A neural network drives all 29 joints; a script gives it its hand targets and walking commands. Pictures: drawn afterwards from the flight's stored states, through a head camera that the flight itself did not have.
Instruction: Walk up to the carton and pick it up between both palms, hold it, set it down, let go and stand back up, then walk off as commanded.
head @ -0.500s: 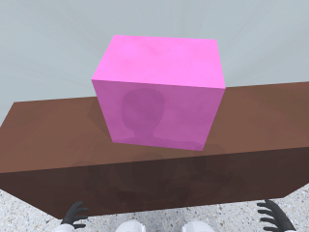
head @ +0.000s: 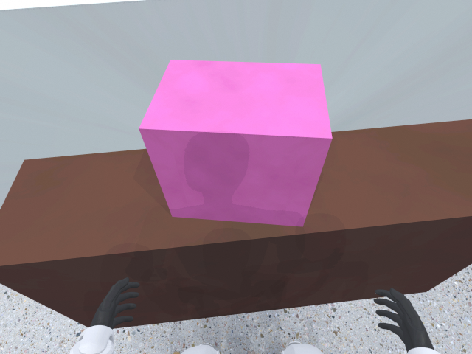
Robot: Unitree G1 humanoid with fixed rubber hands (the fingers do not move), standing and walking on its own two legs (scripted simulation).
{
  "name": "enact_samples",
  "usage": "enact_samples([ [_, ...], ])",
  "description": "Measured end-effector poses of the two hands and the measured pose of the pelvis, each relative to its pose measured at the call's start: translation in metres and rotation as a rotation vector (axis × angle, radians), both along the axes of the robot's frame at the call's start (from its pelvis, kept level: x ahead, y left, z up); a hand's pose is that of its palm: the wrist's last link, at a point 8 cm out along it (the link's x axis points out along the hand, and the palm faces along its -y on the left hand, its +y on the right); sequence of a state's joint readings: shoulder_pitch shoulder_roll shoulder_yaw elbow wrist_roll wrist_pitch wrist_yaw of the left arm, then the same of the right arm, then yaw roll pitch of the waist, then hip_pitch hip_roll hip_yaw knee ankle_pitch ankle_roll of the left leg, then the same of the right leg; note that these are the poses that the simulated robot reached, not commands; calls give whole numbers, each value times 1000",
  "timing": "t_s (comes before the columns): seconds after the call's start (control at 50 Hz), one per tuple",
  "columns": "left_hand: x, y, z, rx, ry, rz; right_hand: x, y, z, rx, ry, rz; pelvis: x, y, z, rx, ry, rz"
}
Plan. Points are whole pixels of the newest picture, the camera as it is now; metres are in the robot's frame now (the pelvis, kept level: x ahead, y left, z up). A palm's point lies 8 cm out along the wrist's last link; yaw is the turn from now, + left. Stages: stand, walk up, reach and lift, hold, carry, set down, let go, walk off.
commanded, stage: reach and lift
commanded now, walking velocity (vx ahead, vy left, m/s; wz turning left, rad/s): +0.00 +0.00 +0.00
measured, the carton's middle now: (239, 147) +0.52 +0.02 +0.03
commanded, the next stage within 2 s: none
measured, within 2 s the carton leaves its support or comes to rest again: neither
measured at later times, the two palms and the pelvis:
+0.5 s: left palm (99, 293) +0.23 +0.26 -0.02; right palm (397, 305) +0.20 -0.23 -0.02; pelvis +0.02 -0.01 +0.01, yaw +0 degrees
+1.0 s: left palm (85, 270) +0.26 +0.28 +0.01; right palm (391, 282) +0.23 -0.22 +0.01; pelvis +0.04 +0.00 +0.02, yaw +0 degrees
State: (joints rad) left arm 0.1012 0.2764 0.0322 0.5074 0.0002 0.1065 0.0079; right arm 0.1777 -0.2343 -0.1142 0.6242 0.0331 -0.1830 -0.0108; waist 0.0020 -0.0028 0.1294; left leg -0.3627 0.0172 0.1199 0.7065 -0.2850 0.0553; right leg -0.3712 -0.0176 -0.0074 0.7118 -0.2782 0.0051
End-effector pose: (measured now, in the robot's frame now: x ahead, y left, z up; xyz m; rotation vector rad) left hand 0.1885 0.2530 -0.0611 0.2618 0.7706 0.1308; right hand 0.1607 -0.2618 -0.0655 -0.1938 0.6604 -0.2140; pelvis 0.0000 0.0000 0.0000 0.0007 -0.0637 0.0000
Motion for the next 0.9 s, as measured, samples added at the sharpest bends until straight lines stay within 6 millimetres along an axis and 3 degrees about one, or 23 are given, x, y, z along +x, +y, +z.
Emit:
enact_samples([
  [0.34, 22, 1, 30, -4, -156, -65, 37, 22, 33, 66, -178, -6, 7, -10, 5, 16, 9, -4],
  [0.6, 52, 10, 45, -55, -273, -99, 48, 36, 53, 106, -243, -47, 27, -2, 13, 6, 41, -6],
  [0.9, 66, 23, 64, -64, -379, -112, 65, 44, 76, 163, -353, -81, 35, 5, 16, -3, 59, -5],
])
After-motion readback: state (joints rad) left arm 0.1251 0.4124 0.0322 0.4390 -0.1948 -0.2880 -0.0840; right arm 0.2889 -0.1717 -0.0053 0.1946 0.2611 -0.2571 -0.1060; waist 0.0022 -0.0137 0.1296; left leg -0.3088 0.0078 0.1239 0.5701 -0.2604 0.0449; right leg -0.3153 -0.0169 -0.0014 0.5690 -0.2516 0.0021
